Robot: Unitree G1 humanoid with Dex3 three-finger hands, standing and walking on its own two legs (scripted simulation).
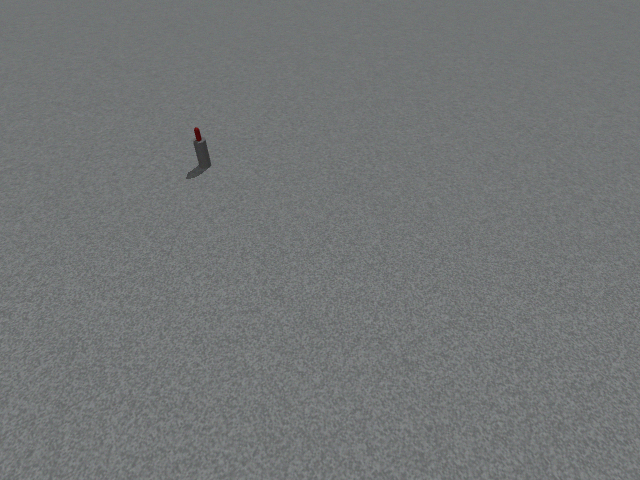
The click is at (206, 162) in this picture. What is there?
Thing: necked bottle
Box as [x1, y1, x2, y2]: [193, 128, 210, 168]
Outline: 195,128 194,131 196,136 193,139 199,165 202,168 206,168 210,166 210,161 205,140 199,134 198,128
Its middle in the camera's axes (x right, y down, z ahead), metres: -0.60 -0.45 +1.95
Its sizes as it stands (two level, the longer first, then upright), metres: 0.061 0.061 0.224
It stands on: the floor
